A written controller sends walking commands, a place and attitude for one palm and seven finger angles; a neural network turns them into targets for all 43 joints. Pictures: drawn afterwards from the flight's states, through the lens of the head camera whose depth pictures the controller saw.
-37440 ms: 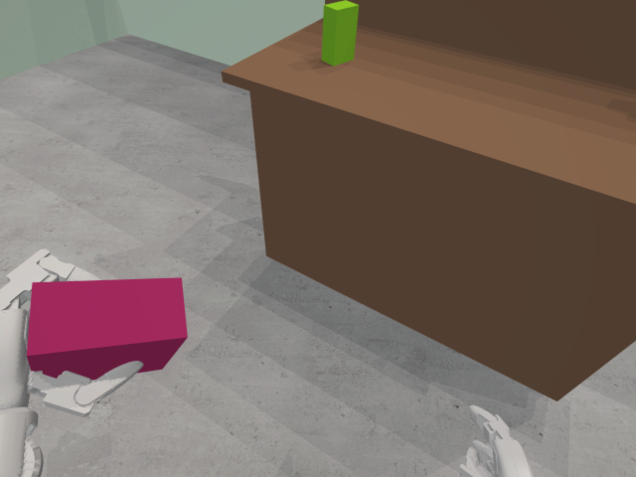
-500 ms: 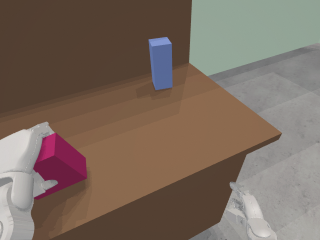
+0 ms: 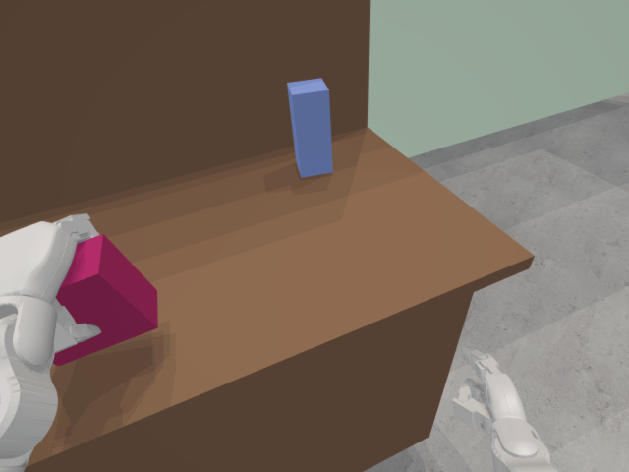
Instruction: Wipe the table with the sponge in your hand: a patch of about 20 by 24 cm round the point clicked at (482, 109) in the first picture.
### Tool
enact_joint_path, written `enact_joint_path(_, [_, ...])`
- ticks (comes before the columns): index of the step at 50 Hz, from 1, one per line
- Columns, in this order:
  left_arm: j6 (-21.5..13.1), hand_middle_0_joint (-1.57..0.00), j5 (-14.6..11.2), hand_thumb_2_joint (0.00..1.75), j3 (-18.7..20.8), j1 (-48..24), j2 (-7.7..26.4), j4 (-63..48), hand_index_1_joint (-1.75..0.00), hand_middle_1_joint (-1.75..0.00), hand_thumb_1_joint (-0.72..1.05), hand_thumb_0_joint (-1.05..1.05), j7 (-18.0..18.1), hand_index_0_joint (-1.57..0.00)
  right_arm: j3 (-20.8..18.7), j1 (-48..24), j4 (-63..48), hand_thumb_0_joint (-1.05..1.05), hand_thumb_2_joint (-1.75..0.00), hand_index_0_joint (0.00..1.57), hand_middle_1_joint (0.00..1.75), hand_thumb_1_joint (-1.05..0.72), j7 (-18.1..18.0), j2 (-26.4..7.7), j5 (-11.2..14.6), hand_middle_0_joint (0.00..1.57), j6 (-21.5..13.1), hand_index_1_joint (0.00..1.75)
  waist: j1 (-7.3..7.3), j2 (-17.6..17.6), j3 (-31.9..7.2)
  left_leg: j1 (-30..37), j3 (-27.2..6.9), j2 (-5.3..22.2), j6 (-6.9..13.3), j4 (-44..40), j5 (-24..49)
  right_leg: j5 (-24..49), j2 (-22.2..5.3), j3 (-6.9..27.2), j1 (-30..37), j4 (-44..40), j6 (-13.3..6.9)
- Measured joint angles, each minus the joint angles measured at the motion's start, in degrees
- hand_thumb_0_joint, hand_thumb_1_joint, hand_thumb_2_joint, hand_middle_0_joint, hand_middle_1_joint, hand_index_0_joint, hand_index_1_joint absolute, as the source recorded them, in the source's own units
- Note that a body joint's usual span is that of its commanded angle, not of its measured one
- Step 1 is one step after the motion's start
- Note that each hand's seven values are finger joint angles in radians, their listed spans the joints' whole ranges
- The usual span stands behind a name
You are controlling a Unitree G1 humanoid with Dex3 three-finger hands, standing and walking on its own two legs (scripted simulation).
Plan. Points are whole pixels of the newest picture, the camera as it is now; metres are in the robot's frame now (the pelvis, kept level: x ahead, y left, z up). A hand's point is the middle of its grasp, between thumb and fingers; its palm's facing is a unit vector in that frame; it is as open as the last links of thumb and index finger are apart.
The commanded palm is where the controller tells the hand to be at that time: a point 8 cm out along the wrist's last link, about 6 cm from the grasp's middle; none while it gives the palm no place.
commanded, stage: lift the sponge slowly off the table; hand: left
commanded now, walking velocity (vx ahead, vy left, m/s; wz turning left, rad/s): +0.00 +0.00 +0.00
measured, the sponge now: (90, 311) +0.21 +0.32 +0.14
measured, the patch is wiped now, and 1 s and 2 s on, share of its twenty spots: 1.00 1.00 1.00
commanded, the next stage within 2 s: bring the sponge back beside the body in 0.94 s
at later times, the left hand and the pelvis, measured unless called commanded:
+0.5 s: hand (50, 260) +0.21 +0.33 +0.22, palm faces +0.26 -0.08 -0.96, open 10.2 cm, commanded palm +0.16 +0.32 +0.29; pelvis -0.02 +0.00 +0.00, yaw +0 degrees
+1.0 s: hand (43, 226) +0.23 +0.34 +0.25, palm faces +0.37 -0.13 -0.92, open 10.2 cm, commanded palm +0.17 +0.33 +0.32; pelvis -0.01 +0.02 +0.00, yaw -1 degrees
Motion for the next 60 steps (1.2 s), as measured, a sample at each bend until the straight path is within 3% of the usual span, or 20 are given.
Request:
enact_joint_path(17, [-2.1,-0.71,-0.8,1.06,1.9,-6.2,2.6,4.6,-1.31,-1.34,-0.52,-0.01,-2.0,-0.75,0.0,0.5,0.7,0.01,-0.90,0.20,0.30,-0.90,-0.8,0.0,0.2,0.20,-0.5,0.30,-0.43,0.4,0.4,-0.7,0.3,0.3,-0.4,0.3,1.0,0.8,0.3,0.2,-1.2,1.0,-0.2])
enact_joint_path(27, [-2.5,-0.71,-0.5,1.06,0.6,-11.1,2.8,7.1,-1.31,-1.34,-0.52,-0.01,-2.7,-0.75,-0.1,0.5,0.9,0.01,-0.90,0.20,0.30,-0.90,-1.6,0.0,0.3,0.20,-1.3,0.30,0.09,0.1,1.0,-1.2,0.3,-0.3,0.0,0.4,1.3,0.8,-0.3,0.1,-1.7,1.4,0.3])
enact_joint_path(48, [2.3,-0.71,-3.0,1.06,1.0,-14.4,2.5,1.1,-1.31,-1.34,-0.52,-0.01,-2.4,-0.75,1.2,-1.7,-1.1,0.01,-0.90,0.20,0.30,-0.90,-0.6,0.6,1.2,0.20,1.0,0.30,0.78,-0.2,0.5,-1.1,1.3,-1.4,1.4,-1.5,2.0,1.2,-1.6,1.2,-1.8,-0.1,1.7])
enact_joint_path(60, [4.6,-0.71,-3.5,1.06,-0.2,-10.8,1.1,-5.4,-1.31,-1.34,-0.52,-0.01,-2.0,-0.75,1.2,-1.7,-1.4,0.01,-0.90,0.20,0.30,-0.90,-0.2,0.8,1.0,0.20,1.3,0.30,0.72,-0.7,1.0,-0.4,2.0,-1.5,1.8,-2.2,2.0,1.3,-1.7,2.0,-1.4,-0.5,2.0])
